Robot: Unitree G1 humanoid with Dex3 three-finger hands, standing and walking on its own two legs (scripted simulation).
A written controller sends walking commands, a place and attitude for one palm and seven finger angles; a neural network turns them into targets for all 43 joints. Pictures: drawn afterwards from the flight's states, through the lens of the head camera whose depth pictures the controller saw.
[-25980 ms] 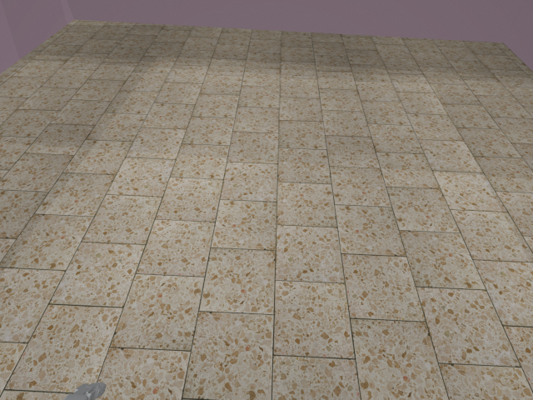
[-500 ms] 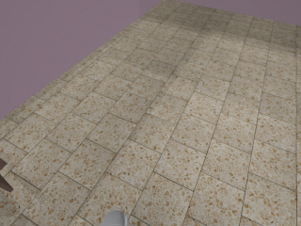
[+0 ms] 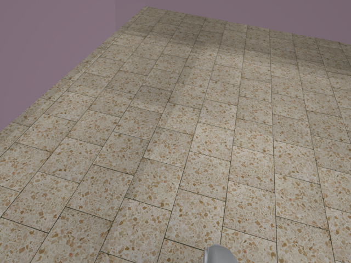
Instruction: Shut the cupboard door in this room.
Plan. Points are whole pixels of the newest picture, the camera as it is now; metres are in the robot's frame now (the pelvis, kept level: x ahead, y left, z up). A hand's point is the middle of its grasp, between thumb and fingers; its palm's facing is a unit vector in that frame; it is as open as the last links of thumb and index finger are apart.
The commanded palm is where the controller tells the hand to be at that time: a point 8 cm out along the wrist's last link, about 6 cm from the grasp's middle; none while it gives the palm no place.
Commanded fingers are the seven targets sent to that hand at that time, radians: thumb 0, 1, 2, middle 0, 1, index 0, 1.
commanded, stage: walk around to get in front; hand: left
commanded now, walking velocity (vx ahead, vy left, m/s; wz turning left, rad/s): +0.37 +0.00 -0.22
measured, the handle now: out of the picture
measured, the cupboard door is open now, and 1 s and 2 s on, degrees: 84 84 84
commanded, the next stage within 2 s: walk to a spot facing it in 1.96 s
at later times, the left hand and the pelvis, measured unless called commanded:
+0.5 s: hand (138, 216) +0.27 +0.12 -0.16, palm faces -0.02 -0.97 -0.25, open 7.1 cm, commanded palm none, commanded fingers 0.00 0.90 0.90 -0.20 -0.30 -0.20 -0.30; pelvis +0.20 -0.08 +0.00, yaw -4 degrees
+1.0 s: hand (139, 163) +0.45 +0.14 -0.18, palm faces -0.03 -0.99 -0.16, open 7.4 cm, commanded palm none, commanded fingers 0.00 0.90 0.90 -0.20 -0.30 -0.20 -0.30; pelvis +0.41 -0.03 +0.00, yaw -6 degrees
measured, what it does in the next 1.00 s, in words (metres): walks ahead: right foot, then left foot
